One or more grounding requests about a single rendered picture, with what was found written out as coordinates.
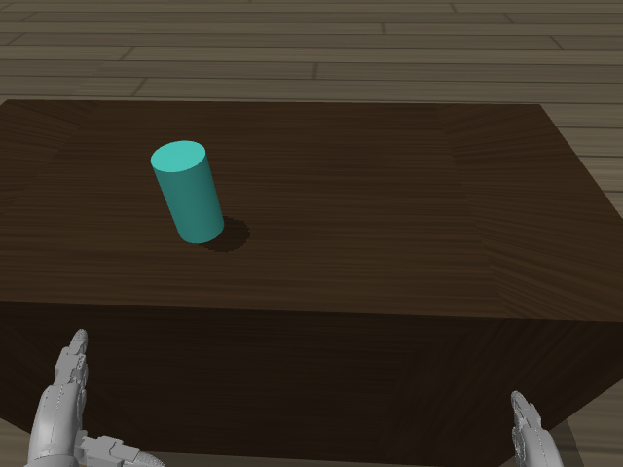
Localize can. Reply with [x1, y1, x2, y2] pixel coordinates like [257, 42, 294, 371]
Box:
[151, 141, 224, 243]

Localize left robot hand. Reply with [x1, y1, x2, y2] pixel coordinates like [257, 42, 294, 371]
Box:
[27, 329, 165, 467]

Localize right robot hand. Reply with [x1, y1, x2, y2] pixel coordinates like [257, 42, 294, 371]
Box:
[511, 391, 564, 467]

